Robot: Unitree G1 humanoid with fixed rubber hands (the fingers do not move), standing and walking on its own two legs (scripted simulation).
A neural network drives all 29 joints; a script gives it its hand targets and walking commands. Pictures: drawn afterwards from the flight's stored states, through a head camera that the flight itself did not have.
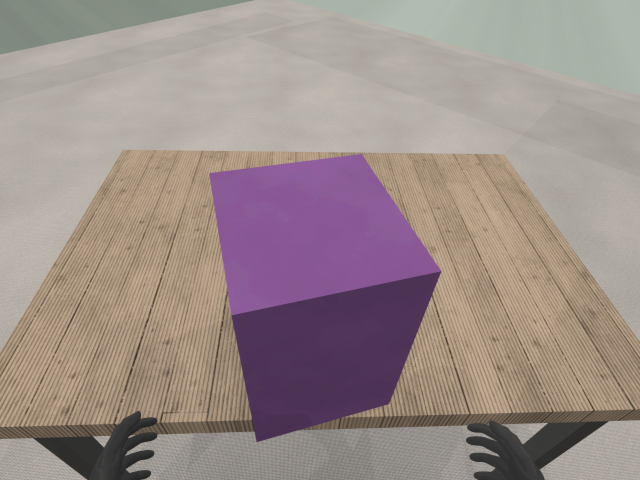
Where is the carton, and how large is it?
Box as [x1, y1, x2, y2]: [209, 154, 440, 441]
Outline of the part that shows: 361,154 209,173 231,315 257,441 387,404 389,402 440,273 440,270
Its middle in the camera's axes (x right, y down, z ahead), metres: -0.01 +0.08 +0.51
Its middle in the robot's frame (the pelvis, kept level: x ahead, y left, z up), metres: +0.34 +0.01 +0.06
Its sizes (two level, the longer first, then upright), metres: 0.209 0.194 0.293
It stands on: a table, 0.69 m high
